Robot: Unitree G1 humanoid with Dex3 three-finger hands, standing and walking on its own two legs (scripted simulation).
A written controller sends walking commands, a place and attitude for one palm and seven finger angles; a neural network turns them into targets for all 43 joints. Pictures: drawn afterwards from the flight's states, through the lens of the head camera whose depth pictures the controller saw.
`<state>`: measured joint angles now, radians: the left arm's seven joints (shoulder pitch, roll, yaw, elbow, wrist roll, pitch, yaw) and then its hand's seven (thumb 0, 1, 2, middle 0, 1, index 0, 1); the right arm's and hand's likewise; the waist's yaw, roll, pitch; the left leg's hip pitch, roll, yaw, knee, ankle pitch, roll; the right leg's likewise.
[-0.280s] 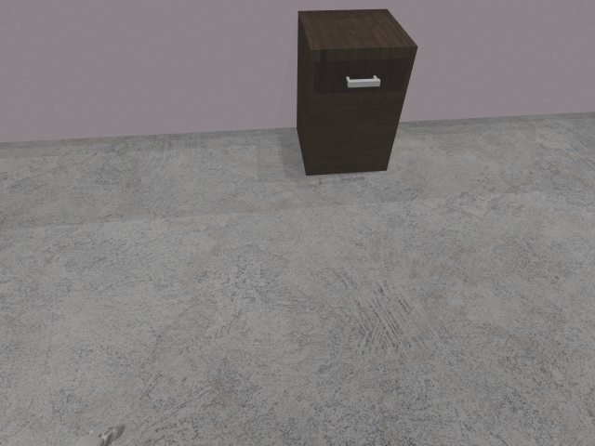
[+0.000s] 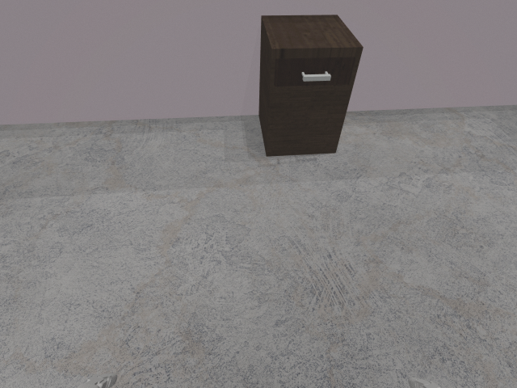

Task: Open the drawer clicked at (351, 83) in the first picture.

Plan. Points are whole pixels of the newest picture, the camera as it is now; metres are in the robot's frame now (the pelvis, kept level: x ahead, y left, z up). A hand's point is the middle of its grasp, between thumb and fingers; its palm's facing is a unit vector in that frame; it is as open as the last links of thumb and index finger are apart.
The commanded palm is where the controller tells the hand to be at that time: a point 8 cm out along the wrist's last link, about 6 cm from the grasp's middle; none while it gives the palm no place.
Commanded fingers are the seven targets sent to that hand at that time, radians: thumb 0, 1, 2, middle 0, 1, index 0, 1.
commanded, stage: stand and wait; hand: left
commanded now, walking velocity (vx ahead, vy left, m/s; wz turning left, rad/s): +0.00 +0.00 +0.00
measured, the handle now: (315, 75) +1.52 -0.20 -0.24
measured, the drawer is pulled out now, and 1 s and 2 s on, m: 0.00 0.00 0.00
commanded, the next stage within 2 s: look at it before walking up in 0.54 s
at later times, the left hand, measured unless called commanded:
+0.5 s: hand out of the picture +0.06 +0.24 -0.15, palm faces -0.03 -0.95 -0.33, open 7.3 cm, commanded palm none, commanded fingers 0.00 0.90 0.90 -0.20 -0.30 -0.20 -0.30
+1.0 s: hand out of the picture +0.05 +0.24 -0.15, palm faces -0.03 -0.95 -0.32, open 7.3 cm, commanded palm none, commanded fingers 0.00 0.90 0.90 -0.20 -0.30 -0.20 -0.30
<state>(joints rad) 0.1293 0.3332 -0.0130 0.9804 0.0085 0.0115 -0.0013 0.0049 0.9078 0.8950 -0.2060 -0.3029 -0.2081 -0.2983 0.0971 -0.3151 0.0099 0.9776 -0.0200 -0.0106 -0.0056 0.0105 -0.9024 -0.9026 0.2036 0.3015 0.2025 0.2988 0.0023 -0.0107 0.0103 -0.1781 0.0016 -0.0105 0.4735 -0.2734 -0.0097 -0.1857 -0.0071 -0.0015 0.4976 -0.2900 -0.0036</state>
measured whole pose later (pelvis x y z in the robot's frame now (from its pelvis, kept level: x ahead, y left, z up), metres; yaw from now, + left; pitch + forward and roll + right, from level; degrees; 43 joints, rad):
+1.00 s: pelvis -0.02 +0.00 +0.01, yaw +0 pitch -2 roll +0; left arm 0.15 0.33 -0.01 1.08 0.01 0.01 0.00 0.00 0.91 0.90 -0.21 -0.30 -0.21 -0.30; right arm 0.13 -0.32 0.01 1.11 -0.01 -0.01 0.00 0.01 -0.90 -0.90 0.20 0.30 0.20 0.30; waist 0.00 -0.01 0.03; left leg -0.16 0.01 0.00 0.38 -0.20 -0.01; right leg -0.16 0.00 0.00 0.40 -0.21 0.00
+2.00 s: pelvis +0.09 -0.03 +0.00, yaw -20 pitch +2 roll +0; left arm 0.47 0.16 0.03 1.03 0.02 -0.03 -0.01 0.00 0.91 0.89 -0.21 -0.30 -0.21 -0.30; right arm 0.12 -0.21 -0.05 0.92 -0.02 -0.01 0.02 0.01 -0.91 -0.90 0.20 0.30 0.20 0.30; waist 0.05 0.00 0.04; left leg -0.60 0.10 0.03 0.93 -0.22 -0.06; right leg -0.09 0.06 0.10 0.36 -0.29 -0.04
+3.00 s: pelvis +0.44 -0.19 +0.00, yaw -47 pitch +0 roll -1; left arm 0.26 0.20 0.07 1.04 0.01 -0.06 0.01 -0.03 0.95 0.90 -0.20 -0.30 -0.21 -0.30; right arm 0.26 -0.16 -0.06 1.03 -0.03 -0.02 -0.02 0.04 -0.96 -0.90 0.20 0.30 0.20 0.30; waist -0.04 0.03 0.02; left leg -0.58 0.18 0.05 1.07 -0.25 -0.04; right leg -0.17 0.08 -0.11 0.42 -0.26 -0.10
